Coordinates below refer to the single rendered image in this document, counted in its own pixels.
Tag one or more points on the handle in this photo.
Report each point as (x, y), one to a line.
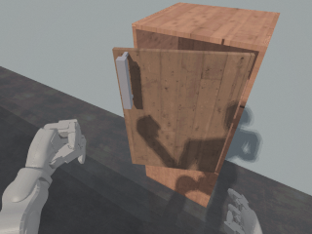
(124, 81)

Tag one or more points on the cupboard door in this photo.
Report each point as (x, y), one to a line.
(184, 102)

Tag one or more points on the robot left hand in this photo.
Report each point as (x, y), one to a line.
(48, 151)

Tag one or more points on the robot right hand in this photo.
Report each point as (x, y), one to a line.
(246, 219)

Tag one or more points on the robot left forearm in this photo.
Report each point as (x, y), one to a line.
(23, 201)

